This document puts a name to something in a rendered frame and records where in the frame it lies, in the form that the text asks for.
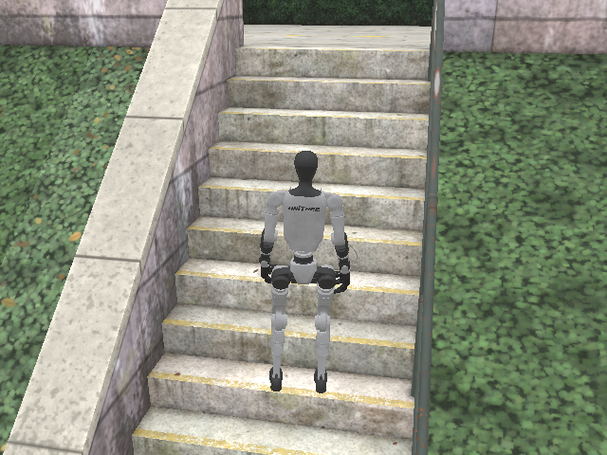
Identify stairs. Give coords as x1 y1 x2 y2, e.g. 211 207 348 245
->
132 48 431 455

